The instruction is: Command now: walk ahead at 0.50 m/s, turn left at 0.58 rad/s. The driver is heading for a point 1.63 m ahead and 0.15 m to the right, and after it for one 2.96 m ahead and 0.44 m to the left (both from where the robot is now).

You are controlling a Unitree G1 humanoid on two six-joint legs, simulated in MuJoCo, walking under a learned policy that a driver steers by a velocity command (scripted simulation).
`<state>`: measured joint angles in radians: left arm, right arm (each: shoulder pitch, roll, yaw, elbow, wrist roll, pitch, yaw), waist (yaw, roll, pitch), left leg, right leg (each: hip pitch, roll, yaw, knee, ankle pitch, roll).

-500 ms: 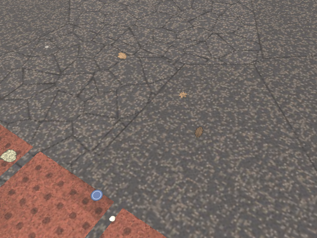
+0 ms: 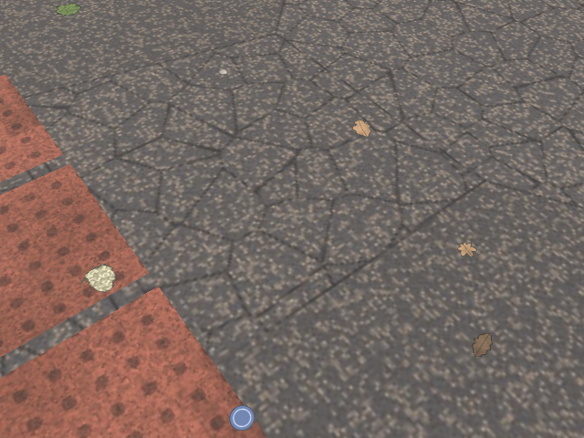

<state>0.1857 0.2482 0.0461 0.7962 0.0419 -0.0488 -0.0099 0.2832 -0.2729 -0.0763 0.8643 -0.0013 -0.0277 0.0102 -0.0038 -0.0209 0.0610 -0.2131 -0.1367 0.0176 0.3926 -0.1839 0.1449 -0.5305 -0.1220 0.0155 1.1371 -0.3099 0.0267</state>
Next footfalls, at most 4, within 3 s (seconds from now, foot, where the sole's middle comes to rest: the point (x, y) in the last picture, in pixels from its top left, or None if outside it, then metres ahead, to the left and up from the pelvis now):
0.36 right None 0.39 -0.11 -0.78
0.88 left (249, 363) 0.63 0.11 -0.78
1.42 right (348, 281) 0.87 -0.14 -0.78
1.98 left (324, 188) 1.20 -0.09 -0.78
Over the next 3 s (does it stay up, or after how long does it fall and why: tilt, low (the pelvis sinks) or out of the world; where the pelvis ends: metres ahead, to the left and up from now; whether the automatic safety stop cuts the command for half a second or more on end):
stays up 1.44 -0.16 -0.01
